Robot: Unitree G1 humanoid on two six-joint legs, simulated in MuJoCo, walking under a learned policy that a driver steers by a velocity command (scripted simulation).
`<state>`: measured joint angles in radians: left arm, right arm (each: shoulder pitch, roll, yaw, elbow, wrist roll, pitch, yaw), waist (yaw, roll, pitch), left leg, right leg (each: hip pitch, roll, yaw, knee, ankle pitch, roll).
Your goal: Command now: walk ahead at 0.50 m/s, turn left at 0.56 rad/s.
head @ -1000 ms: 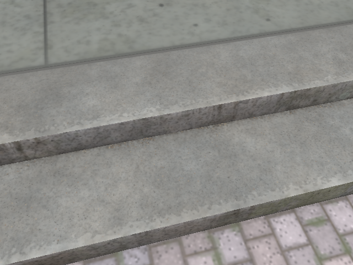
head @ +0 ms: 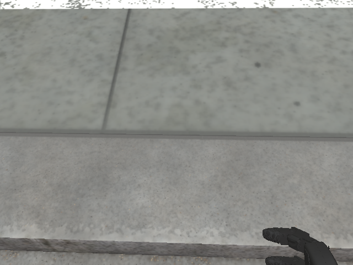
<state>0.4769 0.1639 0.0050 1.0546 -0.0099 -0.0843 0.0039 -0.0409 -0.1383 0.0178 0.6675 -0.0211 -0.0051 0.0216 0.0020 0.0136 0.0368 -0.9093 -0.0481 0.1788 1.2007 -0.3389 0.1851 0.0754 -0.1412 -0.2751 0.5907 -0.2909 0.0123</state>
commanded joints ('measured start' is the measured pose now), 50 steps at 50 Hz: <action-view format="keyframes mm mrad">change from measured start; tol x32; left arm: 1 -71 193 53 -242 31 -33 -53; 24 -721 73 -30 -680 55 33 -4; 30 92 225 48 -383 85 10 7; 35 -384 -28 -27 -349 -6 -49 3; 50 -205 69 -80 -222 4 2 -58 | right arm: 1 309 -393 -146 37 2 14 -19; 17 684 -207 -60 254 -77 -127 15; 50 341 -200 -66 91 -1 -100 39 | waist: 1 -108 128 -483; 25 23 107 -30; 28 190 97 -172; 30 174 -463 -709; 32 97 -64 -189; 50 21 -43 -83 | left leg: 1 971 280 -1152 -786 128 188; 10 465 93 -405 -779 611 -177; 22 767 112 -659 -733 579 -77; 28 464 127 -614 -640 1615 -148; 29 389 26 -591 -357 1283 -222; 30 140 -217 -511 120 -201 -326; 32 41 -66 -477 386 30 -271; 42 465 112 -295 178 173 -239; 50 803 108 -158 -1037 753 -217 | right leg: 1 -687 187 299 1067 39 -9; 19 -1472 159 318 1333 -23 16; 25 -1098 129 192 703 -30 39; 28 -361 275 143 384 58 -21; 30 300 -307 1069 35 815 -604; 33 -484 -170 858 -165 -33 -358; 43 -766 33 220 -73 144 -134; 50 -660 -91 411 367 0 -121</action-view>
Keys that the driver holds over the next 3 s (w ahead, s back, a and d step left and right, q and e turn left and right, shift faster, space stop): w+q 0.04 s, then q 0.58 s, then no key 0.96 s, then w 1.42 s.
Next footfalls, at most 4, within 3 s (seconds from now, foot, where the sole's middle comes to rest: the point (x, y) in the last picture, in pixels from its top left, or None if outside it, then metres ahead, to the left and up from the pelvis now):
0.56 right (200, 215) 0.52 -0.02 -0.52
1.00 left None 0.33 0.15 -0.65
2.36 left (99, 164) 0.71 0.32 -0.52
2.92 right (119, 81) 1.12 0.29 -0.52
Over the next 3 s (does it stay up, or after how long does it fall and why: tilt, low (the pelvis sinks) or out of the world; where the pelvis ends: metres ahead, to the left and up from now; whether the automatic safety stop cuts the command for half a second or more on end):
stays up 0.95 0.30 0.24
